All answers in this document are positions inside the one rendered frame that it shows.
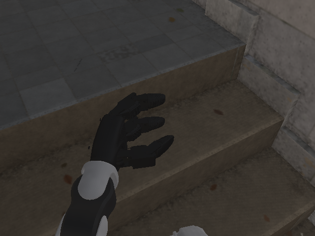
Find stairs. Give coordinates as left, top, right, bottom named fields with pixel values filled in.
left=0, top=44, right=315, bottom=236

